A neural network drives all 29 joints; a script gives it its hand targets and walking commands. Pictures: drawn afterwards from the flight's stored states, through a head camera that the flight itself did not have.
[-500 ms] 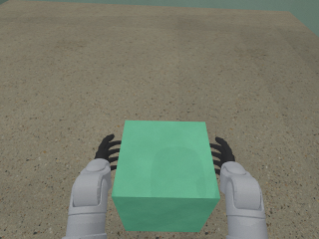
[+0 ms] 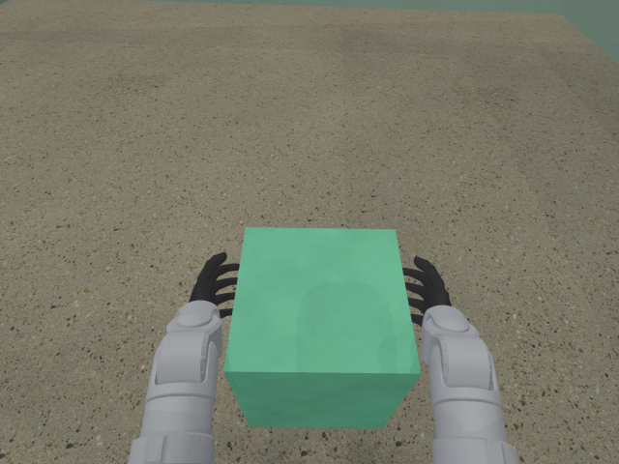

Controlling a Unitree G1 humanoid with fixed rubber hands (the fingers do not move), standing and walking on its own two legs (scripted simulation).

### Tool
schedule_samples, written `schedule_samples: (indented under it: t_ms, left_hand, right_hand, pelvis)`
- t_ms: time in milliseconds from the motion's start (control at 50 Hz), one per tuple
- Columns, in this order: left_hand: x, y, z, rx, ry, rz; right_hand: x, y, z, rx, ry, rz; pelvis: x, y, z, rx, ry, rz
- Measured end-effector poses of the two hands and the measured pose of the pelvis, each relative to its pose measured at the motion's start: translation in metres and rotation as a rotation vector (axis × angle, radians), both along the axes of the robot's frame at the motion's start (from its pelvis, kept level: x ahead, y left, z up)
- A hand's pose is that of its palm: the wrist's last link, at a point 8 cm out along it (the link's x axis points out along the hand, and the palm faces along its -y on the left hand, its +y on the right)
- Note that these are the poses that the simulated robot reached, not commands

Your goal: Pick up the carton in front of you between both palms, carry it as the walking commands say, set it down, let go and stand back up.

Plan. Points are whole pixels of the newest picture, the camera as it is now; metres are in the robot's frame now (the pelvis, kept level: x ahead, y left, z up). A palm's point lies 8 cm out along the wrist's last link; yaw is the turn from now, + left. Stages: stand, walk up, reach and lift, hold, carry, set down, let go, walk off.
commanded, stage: carry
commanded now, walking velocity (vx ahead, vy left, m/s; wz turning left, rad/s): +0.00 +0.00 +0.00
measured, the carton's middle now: (318, 333) +0.31 +0.00 -0.04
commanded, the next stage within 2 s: none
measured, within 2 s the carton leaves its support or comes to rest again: neither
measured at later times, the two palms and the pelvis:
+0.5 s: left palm (194, 318) +0.28 +0.16 +0.04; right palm (424, 325) +0.28 -0.14 +0.03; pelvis +0.00 +0.02 +0.00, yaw +0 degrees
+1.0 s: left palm (199, 315) +0.28 +0.16 +0.04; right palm (430, 325) +0.28 -0.14 +0.03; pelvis -0.01 +0.01 +0.00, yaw +0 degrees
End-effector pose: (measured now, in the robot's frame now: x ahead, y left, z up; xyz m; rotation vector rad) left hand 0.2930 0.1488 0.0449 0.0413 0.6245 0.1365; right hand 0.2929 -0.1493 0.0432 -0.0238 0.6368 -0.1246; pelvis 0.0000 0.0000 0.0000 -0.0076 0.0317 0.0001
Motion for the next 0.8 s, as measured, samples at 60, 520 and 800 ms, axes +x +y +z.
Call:
schedule_samples:
  t_ms: [60,520,800]
  left_hand:
    - [-0.002,0.003,0.0,0.013,0.02,-0.002]
    - [-0.009,0.014,-0.009,0.004,0.044,-0.009]
    - [-0.006,0.014,-0.002,0.009,0.029,0.001]
  right_hand:
    - [-0.002,0.003,-0.003,-0.003,0.019,0.009]
    - [-0.011,0.014,-0.01,-0.006,0.043,-0.003]
    - [-0.006,0.014,-0.004,0.0,0.027,0.004]
  pelvis:
    - [0.001,0.003,0.0,-0.003,-0.003,0.001]
    - [-0.005,0.016,-0.001,-0.005,-0.01,-0.006]
    - [-0.006,0.013,0.0,0.001,-0.012,-0.002]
